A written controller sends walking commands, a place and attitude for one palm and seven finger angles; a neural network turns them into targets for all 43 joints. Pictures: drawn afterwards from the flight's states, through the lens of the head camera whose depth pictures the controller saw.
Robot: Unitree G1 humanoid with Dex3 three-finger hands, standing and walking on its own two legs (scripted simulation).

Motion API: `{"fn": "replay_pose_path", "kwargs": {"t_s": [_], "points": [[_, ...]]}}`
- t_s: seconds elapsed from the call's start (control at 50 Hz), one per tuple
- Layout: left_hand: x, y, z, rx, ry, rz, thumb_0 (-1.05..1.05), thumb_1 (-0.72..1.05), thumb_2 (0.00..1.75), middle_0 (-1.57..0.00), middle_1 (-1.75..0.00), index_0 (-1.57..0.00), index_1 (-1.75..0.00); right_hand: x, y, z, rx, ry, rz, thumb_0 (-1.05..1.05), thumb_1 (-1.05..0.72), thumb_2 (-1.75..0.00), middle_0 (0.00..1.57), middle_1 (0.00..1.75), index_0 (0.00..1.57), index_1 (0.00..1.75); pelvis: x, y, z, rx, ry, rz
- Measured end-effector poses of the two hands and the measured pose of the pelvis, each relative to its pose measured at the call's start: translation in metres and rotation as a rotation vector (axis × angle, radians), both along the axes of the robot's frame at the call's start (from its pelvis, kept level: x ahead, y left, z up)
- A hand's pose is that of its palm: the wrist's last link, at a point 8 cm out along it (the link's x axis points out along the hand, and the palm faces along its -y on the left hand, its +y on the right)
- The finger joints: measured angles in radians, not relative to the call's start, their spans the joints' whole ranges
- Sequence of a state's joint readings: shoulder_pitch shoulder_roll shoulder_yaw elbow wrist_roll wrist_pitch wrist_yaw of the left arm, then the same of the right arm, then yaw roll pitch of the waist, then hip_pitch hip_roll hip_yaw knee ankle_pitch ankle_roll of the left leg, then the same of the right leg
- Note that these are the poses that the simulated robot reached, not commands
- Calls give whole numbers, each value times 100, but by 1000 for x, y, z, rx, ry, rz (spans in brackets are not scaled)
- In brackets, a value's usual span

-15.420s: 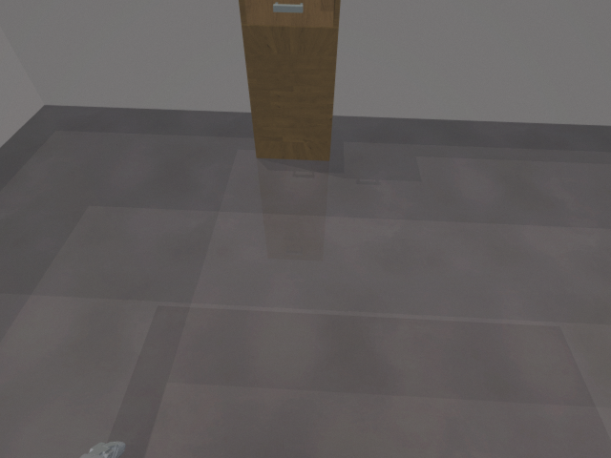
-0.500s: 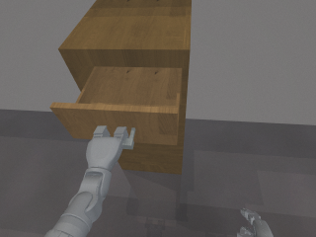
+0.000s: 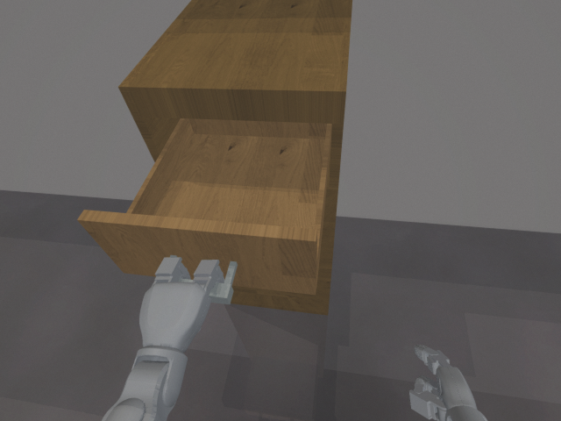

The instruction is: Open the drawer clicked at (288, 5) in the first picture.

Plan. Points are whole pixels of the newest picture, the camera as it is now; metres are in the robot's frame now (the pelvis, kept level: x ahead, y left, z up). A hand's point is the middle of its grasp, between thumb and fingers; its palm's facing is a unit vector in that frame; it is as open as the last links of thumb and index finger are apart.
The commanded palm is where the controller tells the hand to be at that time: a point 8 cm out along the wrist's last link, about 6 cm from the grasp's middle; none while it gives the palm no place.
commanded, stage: pull the drawer open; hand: left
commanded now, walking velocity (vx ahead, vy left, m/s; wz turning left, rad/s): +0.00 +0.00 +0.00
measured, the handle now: (197, 277) +0.31 +0.17 +0.02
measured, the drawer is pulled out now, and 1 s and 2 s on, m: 0.25 0.30 0.29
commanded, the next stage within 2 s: open the thumb to release the handle in 0.70 s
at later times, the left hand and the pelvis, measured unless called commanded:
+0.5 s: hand (180, 357) +0.20 +0.17 +0.00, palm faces +0.03 -0.13 -0.99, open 5.8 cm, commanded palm +0.16 +0.18 +0.05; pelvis +0.00 +0.00 -0.01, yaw -2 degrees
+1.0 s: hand (180, 353) +0.20 +0.17 +0.00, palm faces +0.07 -0.12 -0.99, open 6.4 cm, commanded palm +0.17 +0.18 +0.05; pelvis +0.00 +0.00 -0.01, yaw -1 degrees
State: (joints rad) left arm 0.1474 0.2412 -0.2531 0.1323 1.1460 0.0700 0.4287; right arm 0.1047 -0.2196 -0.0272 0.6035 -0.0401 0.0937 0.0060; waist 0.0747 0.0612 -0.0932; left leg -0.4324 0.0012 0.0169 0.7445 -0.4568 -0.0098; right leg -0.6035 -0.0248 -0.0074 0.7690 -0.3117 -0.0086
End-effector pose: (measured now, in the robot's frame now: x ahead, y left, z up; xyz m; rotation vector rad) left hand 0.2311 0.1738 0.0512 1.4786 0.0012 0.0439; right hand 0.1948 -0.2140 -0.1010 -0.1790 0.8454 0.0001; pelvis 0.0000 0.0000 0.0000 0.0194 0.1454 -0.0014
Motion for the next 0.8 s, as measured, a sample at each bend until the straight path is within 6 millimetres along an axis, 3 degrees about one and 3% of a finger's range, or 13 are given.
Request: {"fn": "replay_pose_path", "kwargs": {"t_s": [0.26, 0.48, 0.8], "points": [[-13, 1, 2, -21, 16, 7, 5, 70, 80, -29, -135, -41, -134, -1, 0, 5, 11, -31, -8, 1, -91, -90, 20, 30, 20, 30, 0, -2, 0, 6, -6, -19], [-52, 3, 2, -44, 6, 5, 5, 70, 79, -28, -135, -41, -134, -1, -9, 1, -5, -33, 4, 1, -91, -90, 20, 30, 20, 30, 3, -1, -7, 5, 16, -30], [-54, 3, 2, -48, 0, 15, 5, 71, 76, -27, -132, -40, -131, 5, -2, -4, 35, -66, 13, 1, -91, -90, 20, 30, 20, 30, 6, -2, -16, 8, 38, -44]]}}
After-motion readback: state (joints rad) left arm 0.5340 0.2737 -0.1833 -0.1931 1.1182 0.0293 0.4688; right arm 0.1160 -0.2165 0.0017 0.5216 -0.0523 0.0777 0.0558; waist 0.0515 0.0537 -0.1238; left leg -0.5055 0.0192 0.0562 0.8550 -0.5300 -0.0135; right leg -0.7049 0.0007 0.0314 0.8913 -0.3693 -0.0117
